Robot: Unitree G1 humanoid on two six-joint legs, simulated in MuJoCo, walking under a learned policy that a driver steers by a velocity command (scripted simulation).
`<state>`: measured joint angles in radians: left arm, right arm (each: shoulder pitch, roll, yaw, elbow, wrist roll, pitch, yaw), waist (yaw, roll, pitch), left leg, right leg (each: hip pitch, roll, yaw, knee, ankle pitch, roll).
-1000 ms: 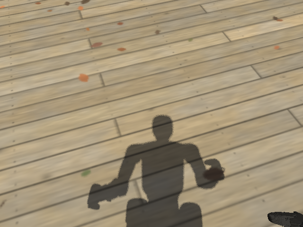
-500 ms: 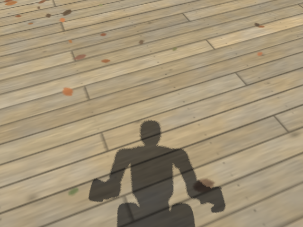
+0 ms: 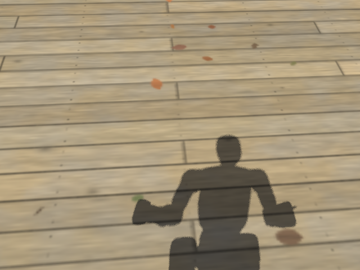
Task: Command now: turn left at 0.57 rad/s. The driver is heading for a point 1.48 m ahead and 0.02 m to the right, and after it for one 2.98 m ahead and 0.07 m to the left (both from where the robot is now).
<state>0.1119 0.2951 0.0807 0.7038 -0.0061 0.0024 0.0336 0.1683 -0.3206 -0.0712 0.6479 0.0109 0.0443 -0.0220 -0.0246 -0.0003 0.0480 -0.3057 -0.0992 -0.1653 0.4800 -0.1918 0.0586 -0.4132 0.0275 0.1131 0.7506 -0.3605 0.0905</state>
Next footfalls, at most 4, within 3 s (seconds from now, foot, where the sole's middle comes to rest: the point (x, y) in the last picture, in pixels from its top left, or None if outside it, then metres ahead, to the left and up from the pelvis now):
0.10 right None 0.06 -0.14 -0.78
0.48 left None -0.01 0.12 -0.78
2.12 left None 0.41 0.18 -0.78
2.66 right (176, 192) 0.76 0.00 -0.78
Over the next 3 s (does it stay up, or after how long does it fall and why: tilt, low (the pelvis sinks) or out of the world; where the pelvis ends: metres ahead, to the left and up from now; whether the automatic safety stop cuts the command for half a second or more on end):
stays up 0.74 0.09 0.01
